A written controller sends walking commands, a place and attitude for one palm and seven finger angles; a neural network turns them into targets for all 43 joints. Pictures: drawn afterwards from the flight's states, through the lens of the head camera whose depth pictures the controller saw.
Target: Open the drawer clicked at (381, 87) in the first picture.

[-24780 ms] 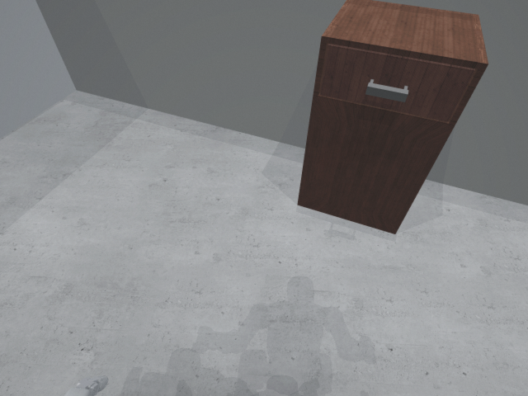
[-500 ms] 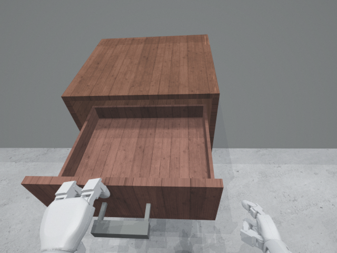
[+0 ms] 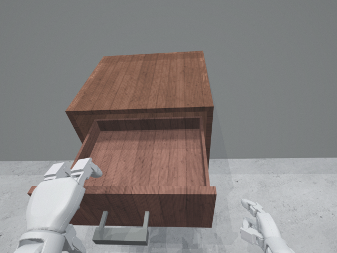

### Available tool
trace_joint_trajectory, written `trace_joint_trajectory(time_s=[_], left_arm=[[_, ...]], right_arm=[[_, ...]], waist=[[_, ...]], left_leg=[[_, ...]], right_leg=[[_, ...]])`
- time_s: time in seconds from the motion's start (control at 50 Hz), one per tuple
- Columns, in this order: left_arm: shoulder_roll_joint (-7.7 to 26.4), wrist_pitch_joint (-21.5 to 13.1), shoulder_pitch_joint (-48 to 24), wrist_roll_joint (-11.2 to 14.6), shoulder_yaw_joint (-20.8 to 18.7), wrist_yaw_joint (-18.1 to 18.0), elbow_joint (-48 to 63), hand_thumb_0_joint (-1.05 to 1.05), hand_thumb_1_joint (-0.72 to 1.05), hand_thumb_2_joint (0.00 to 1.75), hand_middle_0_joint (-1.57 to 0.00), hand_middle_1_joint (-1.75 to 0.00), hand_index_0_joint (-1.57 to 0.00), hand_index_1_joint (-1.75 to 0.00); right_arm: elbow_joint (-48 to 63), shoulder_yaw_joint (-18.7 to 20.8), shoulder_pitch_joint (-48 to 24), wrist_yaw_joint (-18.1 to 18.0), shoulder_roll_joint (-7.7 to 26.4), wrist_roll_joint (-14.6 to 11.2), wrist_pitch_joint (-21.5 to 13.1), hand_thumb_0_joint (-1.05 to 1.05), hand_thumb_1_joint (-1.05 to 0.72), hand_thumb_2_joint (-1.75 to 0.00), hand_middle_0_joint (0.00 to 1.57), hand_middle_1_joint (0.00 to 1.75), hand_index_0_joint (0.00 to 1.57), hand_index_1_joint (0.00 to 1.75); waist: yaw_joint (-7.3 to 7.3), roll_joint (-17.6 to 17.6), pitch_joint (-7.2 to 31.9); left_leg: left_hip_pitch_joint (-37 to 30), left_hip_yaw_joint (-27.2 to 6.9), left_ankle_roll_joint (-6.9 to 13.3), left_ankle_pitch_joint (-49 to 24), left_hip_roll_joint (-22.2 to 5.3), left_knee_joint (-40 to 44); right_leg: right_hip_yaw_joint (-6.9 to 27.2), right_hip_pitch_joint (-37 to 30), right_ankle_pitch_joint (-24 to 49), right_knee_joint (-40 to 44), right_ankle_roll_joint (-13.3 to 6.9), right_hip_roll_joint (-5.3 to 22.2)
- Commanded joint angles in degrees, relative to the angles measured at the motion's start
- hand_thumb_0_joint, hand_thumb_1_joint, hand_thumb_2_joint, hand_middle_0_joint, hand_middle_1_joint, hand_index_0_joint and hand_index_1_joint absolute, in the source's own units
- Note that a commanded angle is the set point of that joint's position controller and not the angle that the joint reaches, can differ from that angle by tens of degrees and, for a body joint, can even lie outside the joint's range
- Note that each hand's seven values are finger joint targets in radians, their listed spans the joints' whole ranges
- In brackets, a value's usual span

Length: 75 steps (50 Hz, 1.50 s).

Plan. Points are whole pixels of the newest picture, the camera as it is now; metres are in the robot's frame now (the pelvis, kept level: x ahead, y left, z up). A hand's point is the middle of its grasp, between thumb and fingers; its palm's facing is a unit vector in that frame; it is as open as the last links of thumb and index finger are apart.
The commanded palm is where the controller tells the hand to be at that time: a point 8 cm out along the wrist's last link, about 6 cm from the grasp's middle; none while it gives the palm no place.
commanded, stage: lift the hand off the handle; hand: left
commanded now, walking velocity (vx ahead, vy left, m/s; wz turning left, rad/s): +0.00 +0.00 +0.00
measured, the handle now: (123, 225) +0.19 +0.16 -0.03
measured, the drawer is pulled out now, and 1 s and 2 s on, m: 0.29 0.29 0.29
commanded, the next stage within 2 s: draw the hand back to the body in 0.04 s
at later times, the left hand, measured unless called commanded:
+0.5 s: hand (61, 206) +0.16 +0.24 +0.12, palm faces +0.13 -0.15 -0.98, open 13.8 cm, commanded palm +0.12 +0.23 +0.18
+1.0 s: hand (63, 183) +0.18 +0.23 +0.17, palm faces +0.36 -0.87 -0.34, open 13.1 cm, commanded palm +0.13 +0.27 +0.19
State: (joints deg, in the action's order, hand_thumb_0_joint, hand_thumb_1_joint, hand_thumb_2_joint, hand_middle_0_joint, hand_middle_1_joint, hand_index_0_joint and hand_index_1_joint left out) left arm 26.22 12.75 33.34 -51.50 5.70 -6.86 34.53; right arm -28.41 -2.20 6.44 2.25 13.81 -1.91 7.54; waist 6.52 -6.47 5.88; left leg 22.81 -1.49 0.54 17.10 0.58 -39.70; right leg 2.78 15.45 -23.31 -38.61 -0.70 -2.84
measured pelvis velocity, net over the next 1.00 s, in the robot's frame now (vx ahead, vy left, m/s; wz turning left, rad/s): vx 0.01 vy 0.01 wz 0.04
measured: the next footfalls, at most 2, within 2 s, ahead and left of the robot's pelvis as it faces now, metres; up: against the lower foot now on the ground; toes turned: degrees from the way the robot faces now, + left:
none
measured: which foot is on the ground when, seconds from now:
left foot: down 0.00-1.00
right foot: down 0.00-1.00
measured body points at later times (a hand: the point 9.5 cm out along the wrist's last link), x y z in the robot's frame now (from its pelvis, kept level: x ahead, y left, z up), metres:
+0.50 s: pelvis +0.00 +0.00 +0.01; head -0.02 -0.04 +0.45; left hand +0.15 +0.24 +0.17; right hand +0.24 -0.18 -0.07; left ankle +0.04 +0.11 -0.72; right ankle -0.03 -0.12 -0.72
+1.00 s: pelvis +0.01 +0.01 +0.01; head -0.01 +0.02 +0.46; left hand +0.16 +0.27 +0.18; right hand +0.22 -0.17 -0.05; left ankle +0.04 +0.11 -0.72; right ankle -0.03 -0.12 -0.72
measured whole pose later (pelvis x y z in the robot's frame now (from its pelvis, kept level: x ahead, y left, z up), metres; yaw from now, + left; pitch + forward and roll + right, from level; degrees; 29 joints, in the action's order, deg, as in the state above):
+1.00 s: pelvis +0.01 +0.01 +0.01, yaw +2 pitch -3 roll -1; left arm 18.8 -1.6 33.6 0.5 -9.2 -8.3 36.2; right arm -31.1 -5.0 12.0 -4.6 9.6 -0.6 -5.9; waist 4.0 -0.4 0.3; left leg 15.1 -3.0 1.3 15.6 2.0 -33.8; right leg 1.1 5.8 -20.9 -29.7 0.0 -1.3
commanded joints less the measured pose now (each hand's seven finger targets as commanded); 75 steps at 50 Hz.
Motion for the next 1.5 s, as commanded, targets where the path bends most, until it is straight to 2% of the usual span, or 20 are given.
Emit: trace_joint_trajectory(time_s=[0.0, 0.06, 0.2, 0.22, 0.36, 0.4, 0.44, 0.5, 0.56, 0.6, 0.72, 0.74, 0.8, 0.82, 0.84, 0.9, 0.94, 1.08, 1.2, 1.48], left_arm=[[8.64, -1.54, -0.37, 0.62, -9.65, -1.34, 11.33, 0.00, -0.50, 0.30, -0.30, -1.20, -0.30, -1.20], [5.39, -3.18, -0.23, 0.72, -5.99, -0.61, 11.31, 0.00, -0.50, 0.30, -0.30, -1.20, -0.30, -1.20], [11.13, -5.64, -4.22, -1.36, -12.30, -4.24, 13.83, 0.00, -0.50, 0.30, -0.30, -1.20, -0.30, -1.20], [7.87, -5.72, -3.70, -2.18, -9.46, -4.26, 12.57, 0.00, -0.50, 0.30, -0.30, -1.20, -0.30, -1.20], [8.09, -4.30, -1.95, 1.16, -10.73, -2.52, 8.72, 0.00, -0.50, 0.30, -0.30, -1.20, -0.30, -1.20], [11.54, -3.49, -1.58, 2.20, -14.25, -2.35, 11.43, 0.00, -0.50, 0.30, -0.30, -1.20, -0.30, -1.20], [9.58, -3.26, -1.39, 1.67, -11.75, -1.23, 10.12, 0.00, -0.50, 0.30, -0.30, -1.20, -0.30, -1.20], [13.10, -3.45, -1.63, 2.67, -15.52, -1.38, 12.45, 0.00, -0.50, 0.30, -0.30, -1.20, -0.30, -1.20], [10.52, -4.54, 0.24, 2.54, -13.65, -0.99, 10.59, 0.00, -0.50, 0.30, -0.30, -1.20, -0.30, -1.20], [14.06, -4.80, -1.23, 3.18, -17.74, -1.88, 12.59, 0.00, -0.50, 0.30, -0.30, -1.20, -0.30, -1.20], [11.36, -5.52, -1.87, 2.56, -15.35, -1.86, 11.98, 0.00, -0.50, 0.30, -0.30, -1.20, -0.30, -1.20], [-11.41, -10.83, -4.99, 46.41, -10.53, -0.43, 13.34, 0.00, -0.47, 0.32, -0.30, -1.18, -0.30, -1.18], [1.91, -15.33, 0.39, 51.17, -22.52, -2.08, 11.65, 0.00, -0.36, 0.36, -0.29, -1.11, -0.29, -1.11], [-1.51, -16.95, -2.20, 51.65, -18.82, -2.01, 15.63, 0.00, -0.32, 0.37, -0.29, -1.09, -0.29, -1.09], [1.33, -17.71, -4.28, 51.92, -21.14, -2.55, 16.55, 0.00, -0.29, 0.39, -0.29, -1.07, -0.29, -1.07], [3.58, -18.38, -4.38, 52.68, -24.08, -3.53, 17.21, 0.00, -0.18, 0.43, -0.28, -1.00, -0.28, -1.00], [0.51, -19.10, -4.01, 53.07, -21.65, -2.91, 15.79, 0.00, -0.12, 0.47, -0.27, -0.95, -0.27, -0.95], [-1.06, -19.22, -1.47, 54.55, -22.91, -1.20, 9.96, 0.00, 0.13, 0.57, -0.25, -0.80, -0.25, -0.80], [2.71, -19.83, -1.27, 54.56, -27.33, -1.76, 12.80, 0.00, 0.34, 0.66, -0.24, -0.66, -0.24, -0.66], [1.54, -19.25, -3.82, 55.39, -27.56, -1.18, 6.60, 0.00, 0.83, 0.87, -0.21, -0.34, -0.21, -0.34]], right_arm=[[11.25, 1.63, -12.48, -0.06, 4.84, -0.36, -3.63, 0.00, -0.90, -0.90, 0.20, 0.30, 0.20, 0.30], [10.87, 2.24, -11.16, -0.02, 4.59, 0.27, -3.53, 0.00, -0.90, -0.90, 0.20, 0.30, 0.20, 0.30], [10.94, 2.07, -11.94, -1.03, 5.46, 0.98, -4.22, 0.00, -0.90, -0.90, 0.20, 0.30, 0.20, 0.30], [10.59, 1.98, -10.75, -0.98, 4.35, 1.29, -4.17, 0.00, -0.90, -0.90, 0.20, 0.30, 0.20, 0.30], [9.40, 2.63, -11.69, -1.19, 4.83, 0.58, -3.76, 0.00, -0.90, -0.90, 0.20, 0.30, 0.20, 0.30], [10.50, 2.24, -13.18, -1.35, 5.58, -0.12, -3.97, 0.00, -0.90, -0.90, 0.20, 0.30, 0.20, 0.30], [10.05, 1.77, -12.15, -1.26, 5.11, 0.17, -3.62, 0.00, -0.90, -0.90, 0.20, 0.30, 0.20, 0.30], [10.94, 1.77, -13.41, -1.84, 6.04, -0.05, -3.64, 0.00, -0.90, -0.90, 0.20, 0.30, 0.20, 0.30], [10.18, 1.99, -11.22, -1.93, 5.57, 0.49, -3.25, 0.00, -0.90, -0.90, 0.20, 0.30, 0.20, 0.30], [10.82, 1.86, -12.46, -2.27, 6.32, 0.01, -3.64, 0.00, -0.90, -0.90, 0.20, 0.30, 0.20, 0.30], [10.59, 1.98, -10.99, -2.46, 5.59, 0.42, -3.60, 0.00, -0.90, -0.90, 0.20, 0.30, 0.20, 0.30], [13.34, 1.43, -7.16, -3.74, 0.40, -0.47, -8.53, 0.00, -0.90, -0.90, 0.20, 0.30, 0.20, 0.30], [9.86, 1.46, -7.16, -6.67, 3.59, 0.46, -12.87, 0.00, -0.90, -0.90, 0.20, 0.30, 0.20, 0.30], [10.25, 0.71, -5.90, -7.08, 2.68, 0.97, -13.89, 0.00, -0.90, -0.90, 0.20, 0.30, 0.20, 0.30], [9.59, 0.83, -5.53, -7.53, 2.99, 1.12, -14.98, 0.00, -0.90, -0.90, 0.20, 0.30, 0.20, 0.30], [7.42, 0.43, -5.27, -7.95, 3.22, 1.51, -17.25, 0.00, -0.90, -0.90, 0.20, 0.30, 0.20, 0.30], [6.53, 0.08, -4.01, -7.36, 2.70, 1.42, -17.93, 0.00, -0.90, -0.90, 0.20, 0.30, 0.20, 0.30], [4.90, 1.52, -4.31, -6.38, 3.54, 1.44, -16.90, 0.00, -0.90, -0.90, 0.20, 0.30, 0.20, 0.30], [4.19, 2.29, -5.14, -6.76, 3.76, 1.41, -16.97, 0.00, -0.90, -0.90, 0.20, 0.30, 0.20, 0.30], [3.65, 3.02, -4.87, -6.99, 3.92, 0.73, -14.69, 0.00, -0.90, -0.90, 0.20, 0.30, 0.20, 0.30]], waist=[[0.42, 4.81, 0.23], [-0.09, 5.04, -0.19], [0.47, 2.79, 0.98], [0.81, 3.42, 2.14], [0.19, 5.53, 0.40], [0.36, 4.60, 1.96], [0.07, 6.75, 1.19], [0.29, 3.92, 0.63], [0.24, 4.35, 0.15], [0.32, 1.88, 0.57], [0.58, 2.14, 1.61], [-6.02, 9.58, -3.86], [-2.71, 8.68, -3.73], [-3.28, 7.46, -1.49], [-2.98, 7.59, -0.87], [-2.38, -2.13, -2.77], [-2.93, -4.32, -4.22], [-3.19, 4.25, -2.97], [-2.90, 1.38, 1.56], [-3.56, 5.53, -0.17]], left_leg=[[-10.24, 1.53, 1.15, -8.57, -2.00, 5.69], [-10.95, 1.64, 1.48, -9.65, -1.39, 5.58], [-12.28, 1.37, 1.00, -7.17, -1.46, 4.59], [-12.36, 1.26, 1.32, -8.26, -1.12, 4.52], [-11.33, 1.09, 1.21, -9.49, -0.78, 6.39], [-11.62, 1.25, 0.86, -9.73, -1.26, 6.52], [-11.55, 1.36, 1.12, -10.93, -1.01, 6.64], [-11.45, 1.33, 0.86, -9.40, -1.40, 6.98], [-11.60, 1.14, 1.16, -10.80, -1.12, 7.04], [-11.77, 0.94, 0.69, -9.22, -1.80, 7.30], [-11.90, 0.17, 0.85, -9.10, -1.40, 7.87], [-18.86, -2.01, 2.27, -3.98, -2.05, 9.52], [-16.36, -3.10, 1.12, 0.77, -2.89, 12.98], [-15.82, -3.14, 1.27, -1.33, -1.90, 13.13], [-16.30, -2.82, 1.02, -2.91, -2.19, 12.97], [-15.37, -2.89, 0.01, -4.21, -1.70, 13.66], [-14.79, -3.17, -0.41, -5.52, -1.77, 14.04], [-15.96, -2.39, -0.12, -11.27, -2.37, 13.88], [-18.35, -1.09, 0.05, -15.83, -1.67, 12.83], [-19.53, 0.11, 0.76, -19.07, -1.27, 11.63]], right_leg=[[-2.44, 7.16, 10.76, 10.42, -0.39, 1.76], [-3.14, 7.86, 10.99, 11.14, -0.17, 1.74], [-1.10, 9.60, 7.22, 12.27, -0.91, 1.87], [-2.73, 9.00, 7.20, 11.57, -1.03, 2.11], [-2.64, 6.44, 11.67, 11.86, -0.30, 1.95], [-1.83, 5.14, 13.40, 11.45, -0.28, 2.02], [-2.67, 5.19, 14.43, 11.58, 0.09, 2.52], [-2.06, 5.13, 13.31, 12.13, -0.04, 2.10], [-3.74, 5.42, 13.23, 12.17, -0.01, 2.03], [-2.94, 5.60, 11.09, 12.18, -0.30, 1.83], [-4.71, 6.12, 8.04, 11.93, -0.56, 1.61], [-5.81, 5.10, 6.42, 12.43, -0.58, 1.02], [-4.94, 3.51, 2.26, 13.81, -0.46, 1.60], [-5.38, 1.18, 4.15, 13.22, -0.59, 2.35], [-5.05, 0.84, 5.36, 13.70, -0.42, 2.82], [-4.23, -0.03, 7.22, 14.93, -1.28, 2.75], [-4.92, -0.25, 8.53, 14.67, -1.64, 2.91], [-5.61, -2.22, 13.60, 15.60, -0.94, 2.66], [-5.29, -4.15, 18.99, 16.15, -0.84, 2.87], [-5.39, -3.61, 25.52, 16.30, 0.26, 3.59]])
